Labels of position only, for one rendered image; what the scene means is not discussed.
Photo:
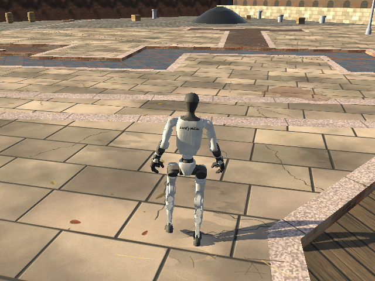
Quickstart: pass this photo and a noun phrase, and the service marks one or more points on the robot left hand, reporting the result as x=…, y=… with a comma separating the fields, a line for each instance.
x=153, y=165

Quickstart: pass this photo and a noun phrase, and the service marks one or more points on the robot right hand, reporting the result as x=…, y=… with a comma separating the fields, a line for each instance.
x=215, y=164

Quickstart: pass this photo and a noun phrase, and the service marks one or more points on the robot right foot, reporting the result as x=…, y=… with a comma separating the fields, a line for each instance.
x=196, y=241

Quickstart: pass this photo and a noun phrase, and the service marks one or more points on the robot right upper arm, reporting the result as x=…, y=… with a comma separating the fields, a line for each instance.
x=207, y=124

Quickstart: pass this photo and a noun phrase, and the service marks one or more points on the robot left shin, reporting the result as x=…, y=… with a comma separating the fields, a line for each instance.
x=169, y=205

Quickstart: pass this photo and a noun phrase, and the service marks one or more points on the robot left forearm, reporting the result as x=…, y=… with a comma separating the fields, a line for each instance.
x=159, y=152

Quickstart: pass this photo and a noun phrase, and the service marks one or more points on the robot left upper arm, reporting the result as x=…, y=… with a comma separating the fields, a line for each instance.
x=171, y=122

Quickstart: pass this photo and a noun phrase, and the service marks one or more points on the robot right forearm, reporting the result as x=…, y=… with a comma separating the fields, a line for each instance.
x=218, y=156

